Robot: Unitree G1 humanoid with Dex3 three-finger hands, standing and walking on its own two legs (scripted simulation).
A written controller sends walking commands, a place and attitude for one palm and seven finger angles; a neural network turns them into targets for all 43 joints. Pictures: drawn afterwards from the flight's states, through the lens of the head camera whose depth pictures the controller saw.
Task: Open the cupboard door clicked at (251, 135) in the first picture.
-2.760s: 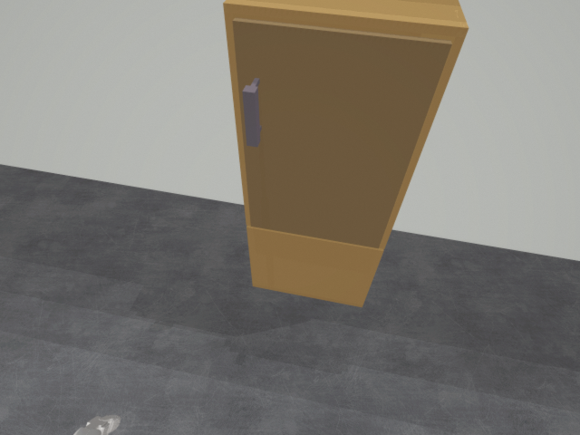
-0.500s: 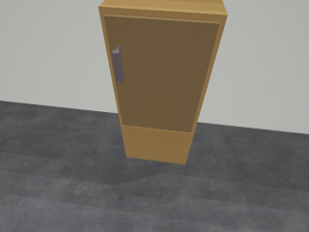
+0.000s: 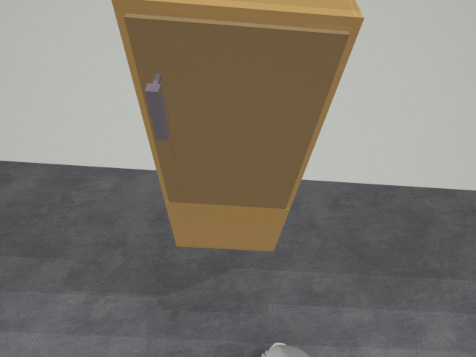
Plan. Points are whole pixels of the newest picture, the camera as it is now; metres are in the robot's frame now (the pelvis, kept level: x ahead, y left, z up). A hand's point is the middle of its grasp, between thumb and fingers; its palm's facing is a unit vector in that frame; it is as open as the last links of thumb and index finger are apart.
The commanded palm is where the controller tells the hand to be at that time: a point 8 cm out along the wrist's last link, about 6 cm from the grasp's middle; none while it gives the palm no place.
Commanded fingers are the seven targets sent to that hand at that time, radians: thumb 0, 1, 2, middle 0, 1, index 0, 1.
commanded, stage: come to a stop and stand still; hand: left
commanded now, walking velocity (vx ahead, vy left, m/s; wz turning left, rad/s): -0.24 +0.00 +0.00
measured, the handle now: (160, 107) +0.58 +0.18 +0.06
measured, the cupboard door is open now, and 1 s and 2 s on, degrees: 0 0 0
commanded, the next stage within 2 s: look again from close up in 1.06 s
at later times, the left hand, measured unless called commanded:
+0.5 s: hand out of the picture +0.06 +0.25 -0.18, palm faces +0.06 -0.97 -0.23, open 7.3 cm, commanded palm none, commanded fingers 0.00 0.90 0.90 -0.20 -0.30 -0.20 -0.30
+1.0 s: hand out of the picture -0.04 +0.27 -0.17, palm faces +0.01 -0.98 -0.19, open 7.3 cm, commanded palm none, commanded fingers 0.00 0.90 0.90 -0.20 -0.30 -0.20 -0.30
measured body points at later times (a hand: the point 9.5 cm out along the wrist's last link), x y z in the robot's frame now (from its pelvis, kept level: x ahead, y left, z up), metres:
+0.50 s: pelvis +0.00 +0.05 -0.01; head -0.02 +0.06 +0.44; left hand +0.06 +0.30 -0.16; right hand +0.10 -0.20 -0.14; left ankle +0.01 +0.14 -0.73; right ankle +0.06 -0.09 -0.72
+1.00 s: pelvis -0.04 +0.10 +0.00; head -0.04 +0.10 +0.45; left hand -0.04 +0.33 -0.15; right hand -0.05 -0.13 -0.15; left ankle +0.01 +0.14 -0.73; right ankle -0.01 -0.03 -0.73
